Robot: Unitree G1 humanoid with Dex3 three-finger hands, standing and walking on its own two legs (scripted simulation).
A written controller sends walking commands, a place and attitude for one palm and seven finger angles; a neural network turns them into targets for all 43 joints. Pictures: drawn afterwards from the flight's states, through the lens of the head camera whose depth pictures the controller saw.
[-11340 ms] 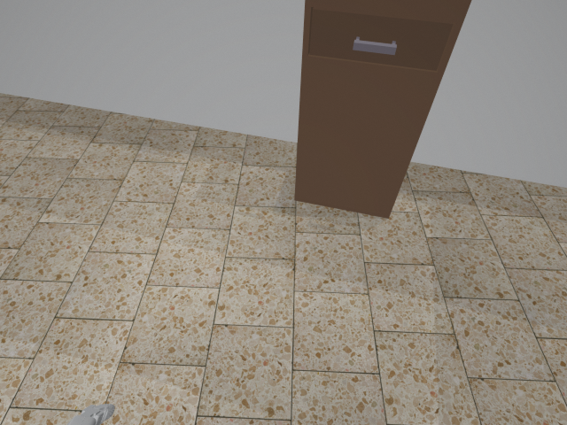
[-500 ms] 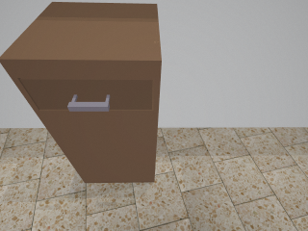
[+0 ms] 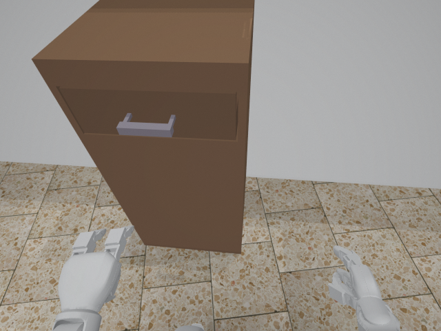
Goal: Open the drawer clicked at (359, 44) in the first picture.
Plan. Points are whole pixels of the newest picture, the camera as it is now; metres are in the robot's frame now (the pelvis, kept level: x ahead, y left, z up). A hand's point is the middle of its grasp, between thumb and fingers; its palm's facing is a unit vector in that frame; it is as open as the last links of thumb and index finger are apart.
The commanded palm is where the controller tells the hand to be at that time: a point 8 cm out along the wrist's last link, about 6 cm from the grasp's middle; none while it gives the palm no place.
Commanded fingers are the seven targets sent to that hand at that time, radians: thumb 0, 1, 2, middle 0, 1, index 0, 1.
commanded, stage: raise the hand with hooked fingers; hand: left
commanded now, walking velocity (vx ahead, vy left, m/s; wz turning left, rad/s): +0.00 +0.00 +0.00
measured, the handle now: (148, 123) +0.52 +0.26 +0.07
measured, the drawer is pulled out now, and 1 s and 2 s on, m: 0.00 0.00 0.00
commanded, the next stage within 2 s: move the hooked fingers above the handle in 1.40 s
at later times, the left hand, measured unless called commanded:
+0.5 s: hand (100, 206) +0.28 +0.26 +0.09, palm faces +0.09 -0.09 -0.99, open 12.0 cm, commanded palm +0.25 +0.26 +0.15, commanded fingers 0.00 -0.29 0.39 -0.28 -1.07 -0.28 -1.07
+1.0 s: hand (75, 147) +0.33 +0.29 +0.18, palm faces +0.11 -0.07 -0.99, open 13.8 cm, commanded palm +0.30 +0.29 +0.24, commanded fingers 0.00 -0.50 0.30 -0.30 -1.20 -0.30 -1.20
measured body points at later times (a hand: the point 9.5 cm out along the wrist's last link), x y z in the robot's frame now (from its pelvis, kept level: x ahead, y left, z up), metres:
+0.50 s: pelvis +0.03 +0.01 +0.03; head +0.06 -0.02 +0.48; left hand +0.27 +0.26 +0.14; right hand +0.22 -0.22 -0.09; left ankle +0.04 +0.12 -0.70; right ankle -0.01 -0.06 -0.70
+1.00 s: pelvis +0.02 +0.05 +0.04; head +0.03 +0.01 +0.49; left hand +0.32 +0.29 +0.23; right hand +0.24 -0.15 -0.07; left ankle +0.04 +0.12 -0.70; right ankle -0.01 -0.06 -0.70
